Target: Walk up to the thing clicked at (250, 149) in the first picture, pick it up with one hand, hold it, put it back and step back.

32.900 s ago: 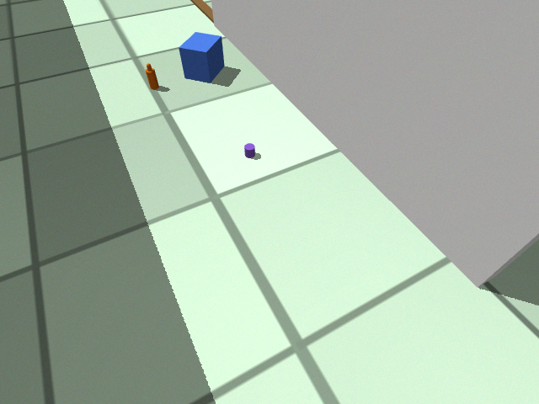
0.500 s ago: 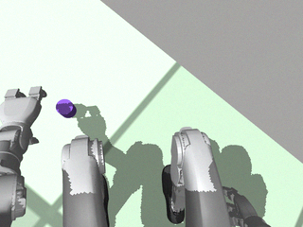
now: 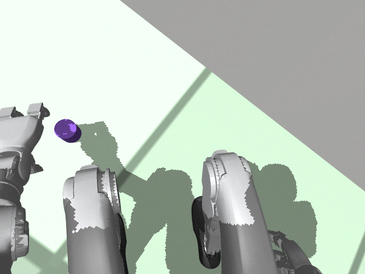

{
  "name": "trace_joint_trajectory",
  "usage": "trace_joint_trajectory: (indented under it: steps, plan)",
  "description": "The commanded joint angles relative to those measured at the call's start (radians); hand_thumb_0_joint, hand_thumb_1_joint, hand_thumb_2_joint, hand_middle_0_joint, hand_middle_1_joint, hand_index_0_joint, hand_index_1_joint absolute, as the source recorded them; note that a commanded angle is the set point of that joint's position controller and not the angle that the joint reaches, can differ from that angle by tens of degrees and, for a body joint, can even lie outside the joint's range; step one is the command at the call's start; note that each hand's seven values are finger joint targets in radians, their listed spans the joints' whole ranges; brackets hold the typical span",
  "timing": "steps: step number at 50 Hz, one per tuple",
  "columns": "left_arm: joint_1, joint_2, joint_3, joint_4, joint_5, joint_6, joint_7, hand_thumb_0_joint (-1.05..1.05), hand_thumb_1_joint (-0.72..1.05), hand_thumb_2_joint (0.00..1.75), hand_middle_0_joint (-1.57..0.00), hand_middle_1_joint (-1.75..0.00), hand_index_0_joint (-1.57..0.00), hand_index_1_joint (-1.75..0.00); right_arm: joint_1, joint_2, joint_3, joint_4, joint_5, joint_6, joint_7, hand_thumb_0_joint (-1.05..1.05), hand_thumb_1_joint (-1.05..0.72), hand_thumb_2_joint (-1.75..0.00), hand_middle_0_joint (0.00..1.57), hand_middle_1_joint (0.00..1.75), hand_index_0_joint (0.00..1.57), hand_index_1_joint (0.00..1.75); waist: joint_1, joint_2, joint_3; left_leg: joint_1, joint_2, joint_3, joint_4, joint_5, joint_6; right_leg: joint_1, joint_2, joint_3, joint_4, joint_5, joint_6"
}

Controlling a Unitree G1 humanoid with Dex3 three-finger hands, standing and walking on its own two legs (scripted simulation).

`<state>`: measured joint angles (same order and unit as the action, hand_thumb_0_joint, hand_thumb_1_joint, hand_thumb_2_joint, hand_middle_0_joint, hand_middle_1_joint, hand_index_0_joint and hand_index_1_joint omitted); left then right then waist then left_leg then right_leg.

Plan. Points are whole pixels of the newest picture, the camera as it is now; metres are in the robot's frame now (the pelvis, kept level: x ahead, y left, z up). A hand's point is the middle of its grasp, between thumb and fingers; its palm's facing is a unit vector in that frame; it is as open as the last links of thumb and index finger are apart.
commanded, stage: rise first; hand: left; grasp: from above
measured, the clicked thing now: (68, 131) +0.45 +0.26 -0.30
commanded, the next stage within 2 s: approach in 0.14 s
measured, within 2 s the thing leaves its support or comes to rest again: neither
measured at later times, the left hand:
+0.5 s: hand (50, 131) +0.42 +0.27 -0.19, palm faces -0.42 -0.05 -0.90, open 14.0 cm
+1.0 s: hand (48, 135) +0.41 +0.27 -0.19, palm faces -0.48 -0.09 -0.87, open 14.2 cm
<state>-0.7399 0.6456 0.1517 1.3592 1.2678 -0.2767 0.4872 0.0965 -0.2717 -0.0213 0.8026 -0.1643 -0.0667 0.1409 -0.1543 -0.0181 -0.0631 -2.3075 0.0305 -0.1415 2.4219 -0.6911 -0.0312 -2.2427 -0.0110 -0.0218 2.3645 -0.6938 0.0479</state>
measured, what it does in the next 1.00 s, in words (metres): stands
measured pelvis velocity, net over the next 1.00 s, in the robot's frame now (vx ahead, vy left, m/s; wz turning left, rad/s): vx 0.00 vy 0.00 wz -0.02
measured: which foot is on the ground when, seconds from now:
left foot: down 0.00-1.00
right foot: down 0.00-1.00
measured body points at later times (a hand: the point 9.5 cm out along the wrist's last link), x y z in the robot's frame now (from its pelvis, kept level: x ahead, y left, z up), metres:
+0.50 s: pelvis +0.00 +0.00 -0.01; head +0.23 +0.06 +0.37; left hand +0.44 +0.27 -0.14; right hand +0.08 -0.28 -0.12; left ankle +0.08 +0.14 -0.29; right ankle +0.09 -0.13 -0.29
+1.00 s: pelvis +0.00 +0.00 -0.01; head +0.23 +0.04 +0.37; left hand +0.44 +0.28 -0.14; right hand +0.02 -0.27 -0.12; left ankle +0.08 +0.14 -0.29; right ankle +0.09 -0.13 -0.29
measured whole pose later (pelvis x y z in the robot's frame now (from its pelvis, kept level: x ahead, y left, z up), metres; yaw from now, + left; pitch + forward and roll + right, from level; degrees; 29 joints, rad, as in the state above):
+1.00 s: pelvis +0.00 +0.00 -0.01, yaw -1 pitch +32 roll -6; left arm -0.79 0.64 0.13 1.36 1.20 -0.21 0.43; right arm 0.18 -0.28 0.03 0.79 -0.16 -0.07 0.19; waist -0.20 0.01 -0.02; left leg -2.32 0.04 -0.16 2.44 -0.69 -0.04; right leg -2.26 0.00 -0.04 2.37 -0.68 0.05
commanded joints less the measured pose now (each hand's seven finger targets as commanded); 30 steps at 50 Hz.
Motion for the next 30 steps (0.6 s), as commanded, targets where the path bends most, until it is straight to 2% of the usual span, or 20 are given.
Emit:
trace_joint_trajectory:
  steps: [1, 3, 6, 9, 11, 12, 13, 14, 17, 20, 21, 23, 25, 26, 27, 28, 29, 30]
  plan:
    - [-0.234, 0.259, 0.031, -0.106, -0.011, -0.001, 0.041, 0.0, -0.45, 0.93, -0.15, -0.93, -0.15, -0.93, 0.16, -0.223, -0.074, -0.024, -0.008, -0.013, -0.008, 0.0, -0.9, -0.9, 0.2, 0.3, 0.2, 0.3, 0.002, 0.2, -0.644, 0.479, -0.036, 0.126, -0.24, 0.147, 0.06, 0.297, 0.034, -0.109, -0.25, 0.183, -0.076]
    - [-0.25, 0.249, 0.029, -0.092, -0.011, -0.003, 0.045, 0.0, -0.44, 0.93, -0.16, -0.91, -0.16, -0.91, 0.166, -0.226, -0.077, -0.018, -0.007, -0.014, -0.005, 0.0, -0.9, -0.9, 0.2, 0.3, 0.2, 0.3, -0.009, 0.193, -0.625, 0.474, -0.036, 0.121, -0.24, 0.144, 0.06, 0.283, 0.032, -0.113, -0.241, 0.176, -0.075]
    - [-0.249, 0.271, 0.043, -0.098, -0.007, -0.006, 0.052, 0.0, -0.43, 0.92, -0.17, -0.91, -0.17, -0.91, 0.17, -0.23, -0.074, -0.015, -0.014, -0.015, -0.003, 0.0, -0.9, -0.9, 0.2, 0.3, 0.2, 0.3, 0.0, 0.199, -0.651, 0.474, -0.037, 0.123, -0.234, 0.157, 0.06, 0.306, 0.034, -0.113, -0.243, 0.19, -0.072]
    - [-0.262, 0.252, 0.024, -0.089, -0.005, -0.006, 0.056, 0.0, -0.44, 0.92, -0.18, -0.89, -0.18, -0.9, 0.157, -0.228, -0.074, -0.016, -0.015, -0.015, -0.002, 0.0, -0.9, -0.9, 0.2, 0.3, 0.2, 0.3, -0.005, 0.196, -0.643, 0.475, -0.036, 0.122, -0.233, 0.138, 0.059, 0.289, 0.037, -0.112, -0.248, 0.173, -0.075]
    - [-0.26, 0.259, 0.035, -0.077, -0.001, -0.005, 0.061, 0.0, -0.43, 0.92, -0.17, -0.91, -0.17, -0.91, 0.168, -0.233, -0.073, -0.011, -0.021, -0.018, 0.001, 0.0, -0.9, -0.9, 0.2, 0.3, 0.2, 0.3, -0.013, 0.201, -0.635, 0.473, -0.036, 0.12, -0.232, 0.148, 0.059, 0.291, 0.035, -0.117, -0.237, 0.181, -0.073]
    - [-0.26, 0.257, 0.032, -0.083, 0.002, -0.005, 0.062, 0.0, -0.51, 1.0, -0.17, -0.86, -0.12, -0.92, 0.165, -0.232, -0.074, -0.008, -0.023, -0.017, 0.0, 0.0, -0.91, -0.9, 0.2, 0.3, 0.2, 0.3, -0.008, 0.198, -0.651, 0.478, -0.036, 0.121, -0.227, 0.155, 0.059, 0.301, 0.035, -0.115, -0.239, 0.193, -0.072]
    - [-0.268, 0.256, 0.025, -0.081, 0.002, -0.002, 0.066, 0.0, -0.51, 0.97, -0.11, -0.94, -0.11, -0.98, 0.16, -0.228, -0.072, -0.009, -0.018, -0.018, 0.002, 0.0, -0.9, -0.9, 0.2, 0.3, 0.2, 0.3, -0.006, 0.22, -0.65, 0.482, -0.036, 0.123, -0.229, 0.155, 0.058, 0.292, 0.036, -0.113, -0.236, 0.191, -0.074]
    - [-0.292, 0.241, 0.023, -0.11, -0.002, -0.003, 0.07, 0.0, -0.52, 0.99, -0.09, -0.99, -0.09, -1.0, 0.166, -0.231, -0.073, -0.009, -0.02, -0.017, 0.0, 0.0, -0.9, -0.9, 0.2, 0.3, 0.2, 0.3, -0.015, 0.228, -0.671, 0.503, -0.034, 0.12, -0.229, 0.17, 0.056, 0.295, 0.035, -0.116, -0.234, 0.204, -0.071]
    - [-0.382, 0.193, -0.039, -0.073, 0.006, 0.006, 0.073, 0.0, -0.55, 1.01, -0.07, -1.02, -0.07, -1.03, 0.179, -0.233, -0.069, 0.004, -0.023, -0.025, 0.004, 0.0, -0.9, -0.9, 0.2, 0.3, 0.2, 0.3, -0.067, 0.228, -0.629, 0.495, -0.031, 0.108, -0.225, 0.146, 0.055, 0.244, 0.038, -0.126, -0.232, 0.19, -0.073]
    - [-0.456, 0.17, -0.072, -0.071, 0.004, 0.015, 0.09, 0.0, -0.57, 1.02, -0.07, -1.03, -0.07, -1.03, 0.187, -0.238, -0.062, 0.007, -0.021, -0.034, 0.0, 0.0, -0.91, -0.9, 0.2, 0.3, 0.2, 0.3, -0.086, 0.253, -0.635, 0.504, -0.028, 0.105, -0.228, 0.123, 0.051, 0.228, 0.037, -0.129, -0.241, 0.168, -0.075]
    - [-0.481, 0.141, -0.092, -0.037, 0.006, 0.025, 0.095, 0.0, -0.56, 1.02, -0.07, -1.03, -0.07, -1.03, 0.197, -0.237, -0.054, 0.014, -0.026, -0.038, 0.002, 0.0, -0.91, -0.9, 0.2, 0.3, 0.2, 0.3, -0.109, 0.257, -0.615, 0.495, -0.029, 0.105, -0.226, 0.122, 0.052, 0.227, 0.036, -0.132, -0.236, 0.169, -0.071]
    - [-0.526, 0.139, -0.097, -0.02, 0.004, 0.048, 0.109, 0.0, -0.55, 1.01, -0.07, -1.05, -0.07, -1.05, 0.199, -0.242, -0.048, 0.012, -0.03, -0.044, 0.005, 0.0, -0.91, -0.9, 0.2, 0.3, 0.2, 0.3, -0.116, 0.256, -0.628, 0.514, -0.026, 0.101, -0.223, 0.135, 0.05, 0.223, 0.037, -0.14, -0.233, 0.186, -0.072]
    - [-0.564, 0.165, -0.085, 0.017, 0.014, 0.076, 0.123, 0.0, -0.57, 1.02, -0.07, -1.05, -0.07, -1.05, 0.212, -0.25, -0.036, 0.01, -0.037, -0.046, 0.009, 0.0, -0.91, -0.9, 0.2, 0.3, 0.2, 0.3, -0.126, 0.295, -0.634, 0.52, -0.027, 0.108, -0.224, 0.152, 0.05, 0.243, 0.035, -0.137, -0.233, 0.208, -0.07]
    - [-0.564, 0.187, -0.07, 0.041, 0.014, 0.093, 0.128, 0.0, -0.57, 1.02, -0.07, -1.05, -0.07, -1.05, 0.208, -0.251, -0.031, 0.008, -0.04, -0.046, 0.012, 0.0, -0.91, -0.9, 0.2, 0.3, 0.2, 0.3, -0.118, 0.286, -0.638, 0.519, -0.026, 0.108, -0.224, 0.154, 0.05, 0.243, 0.036, -0.139, -0.233, 0.211, -0.072]
    - [-0.566, 0.192, -0.071, 0.078, 0.022, 0.11, 0.128, 0.0, -0.58, 1.03, -0.07, -1.03, -0.06, -1.04, 0.213, -0.256, -0.023, 0.005, -0.043, -0.047, 0.017, 0.0, -0.91, -0.9, 0.2, 0.3, 0.2, 0.3, -0.129, 0.285, -0.628, 0.509, -0.025, 0.109, -0.214, 0.154, 0.051, 0.245, 0.036, -0.14, -0.23, 0.218, -0.072]
    - [-0.553, 0.209, -0.052, 0.06, 0.018, 0.124, 0.128, 0.0, -0.59, 1.04, -0.07, -1.03, -0.06, -1.04, 0.212, -0.255, -0.022, 0.002, -0.041, -0.043, 0.018, 0.0, -0.91, -0.9, 0.2, 0.3, 0.2, 0.3, -0.108, 0.307, -0.667, 0.525, -0.026, 0.111, -0.225, 0.174, 0.05, 0.273, 0.039, -0.136, -0.237, 0.238, -0.074]
    - [-0.529, 0.226, -0.03, 0.094, 0.017, 0.142, 0.127, 0.0, -0.6, 1.04, -0.07, -1.02, -0.05, -1.03, 0.221, -0.256, -0.011, -0.003, -0.042, -0.042, 0.022, 0.0, -0.91, -0.9, 0.2, 0.3, 0.2, 0.3, -0.106, 0.317, -0.663, 0.524, -0.028, 0.112, -0.226, 0.196, 0.05, 0.285, 0.035, -0.139, -0.223, 0.257, -0.073]
    - [-0.513, 0.235, -0.018, 0.092, 0.009, 0.156, 0.123, 0.0, -0.59, 1.03, -0.06, -1.03, -0.06, -1.04, 0.212, -0.252, -0.011, -0.01, -0.04, -0.038, 0.025, 0.0, -0.91, -0.9, 0.2, 0.3, 0.2, 0.3, -0.085, 0.323, -0.691, 0.524, -0.027, 0.115, -0.232, 0.21, 0.05, 0.3, 0.04, -0.137, -0.223, 0.273, -0.077]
